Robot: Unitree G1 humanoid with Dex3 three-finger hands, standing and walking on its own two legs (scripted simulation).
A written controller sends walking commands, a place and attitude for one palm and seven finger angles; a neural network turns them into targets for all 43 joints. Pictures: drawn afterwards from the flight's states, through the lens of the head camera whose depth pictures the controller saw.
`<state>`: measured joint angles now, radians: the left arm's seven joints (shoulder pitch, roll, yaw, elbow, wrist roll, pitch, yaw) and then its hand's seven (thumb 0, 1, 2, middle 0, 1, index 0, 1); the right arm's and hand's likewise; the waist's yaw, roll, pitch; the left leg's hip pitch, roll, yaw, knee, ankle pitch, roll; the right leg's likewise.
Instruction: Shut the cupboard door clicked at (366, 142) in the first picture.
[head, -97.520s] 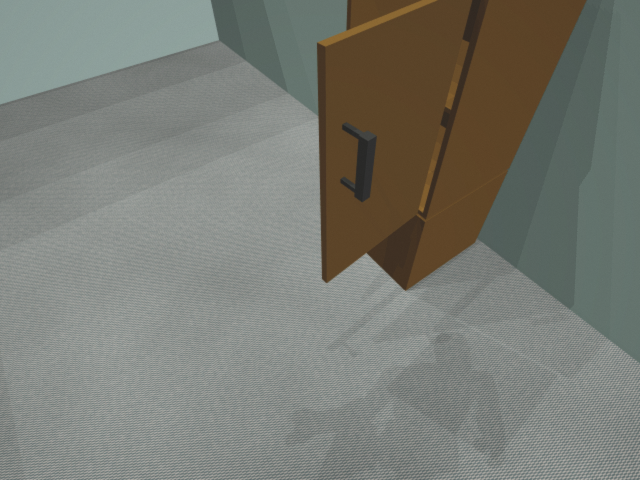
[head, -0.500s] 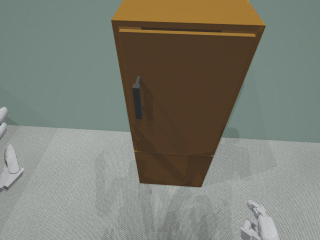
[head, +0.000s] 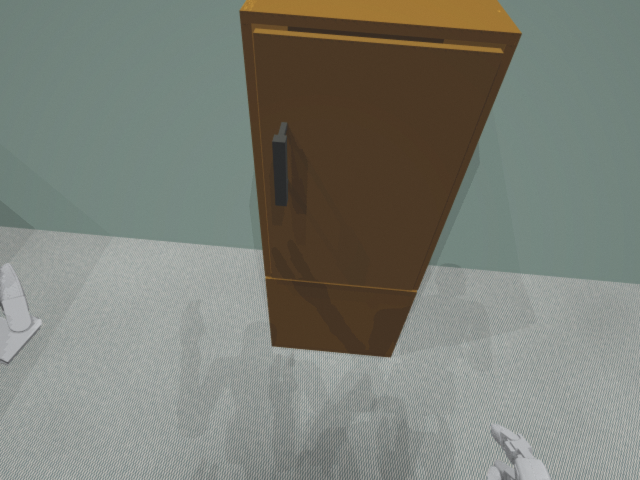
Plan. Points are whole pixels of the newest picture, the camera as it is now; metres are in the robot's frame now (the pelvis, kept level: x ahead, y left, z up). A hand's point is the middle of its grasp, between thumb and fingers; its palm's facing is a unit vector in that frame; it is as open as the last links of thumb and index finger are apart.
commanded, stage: step back with the hand held close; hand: left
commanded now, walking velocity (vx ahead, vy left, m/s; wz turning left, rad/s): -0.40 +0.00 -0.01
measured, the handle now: (282, 165) +0.61 +0.10 +0.05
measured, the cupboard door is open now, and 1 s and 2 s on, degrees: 0 0 0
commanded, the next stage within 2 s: stop stepping back and stand still in 0.54 s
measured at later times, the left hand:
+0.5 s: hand out of the picture +0.12 +0.30 +0.19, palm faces +0.49 -0.74 -0.46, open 7.4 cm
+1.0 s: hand out of the picture +0.06 +0.28 +0.18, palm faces +0.44 -0.81 -0.39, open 7.4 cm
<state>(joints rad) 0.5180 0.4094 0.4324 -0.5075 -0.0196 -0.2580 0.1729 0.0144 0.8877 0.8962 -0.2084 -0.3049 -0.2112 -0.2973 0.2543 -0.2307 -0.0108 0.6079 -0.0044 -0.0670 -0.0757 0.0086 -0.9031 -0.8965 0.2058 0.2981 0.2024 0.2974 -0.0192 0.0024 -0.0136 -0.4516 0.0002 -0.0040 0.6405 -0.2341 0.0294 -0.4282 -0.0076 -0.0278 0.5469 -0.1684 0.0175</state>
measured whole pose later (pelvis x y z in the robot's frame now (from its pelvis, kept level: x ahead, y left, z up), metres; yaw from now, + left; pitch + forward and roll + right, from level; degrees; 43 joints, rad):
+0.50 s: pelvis -0.07 +0.01 +0.01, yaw +3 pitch +2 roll -5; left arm 0.50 0.46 0.48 -0.47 -0.02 -0.28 0.14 0.01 0.89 0.90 -0.21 -0.31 -0.21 -0.30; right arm 0.19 -0.20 -0.02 0.62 -0.01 -0.10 -0.08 0.01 -0.90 -0.90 0.20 0.30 0.20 0.30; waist -0.01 0.03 -0.03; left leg -0.47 0.02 -0.03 0.53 -0.11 0.07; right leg -0.39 0.11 0.04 0.77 -0.33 0.02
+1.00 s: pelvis -0.15 +0.01 -0.01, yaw -2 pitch -1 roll -2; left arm 0.53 0.44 0.46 -0.46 -0.06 -0.18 0.15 0.01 0.89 0.90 -0.21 -0.31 -0.21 -0.30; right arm 0.34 -0.24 -0.01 0.69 0.00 -0.07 -0.10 0.01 -0.90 -0.90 0.20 0.30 0.20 0.30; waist -0.05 0.00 -0.10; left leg -0.48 -0.01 0.02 0.61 -0.12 0.04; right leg -0.08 0.01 -0.02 0.58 -0.49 0.00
